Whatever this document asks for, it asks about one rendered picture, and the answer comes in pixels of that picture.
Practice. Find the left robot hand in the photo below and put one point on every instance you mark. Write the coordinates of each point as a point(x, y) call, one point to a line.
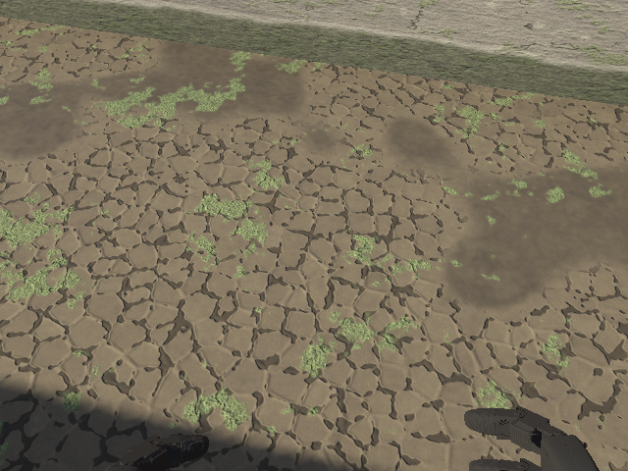
point(155, 454)

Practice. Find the right robot hand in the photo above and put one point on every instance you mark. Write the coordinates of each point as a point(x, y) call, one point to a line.
point(533, 432)

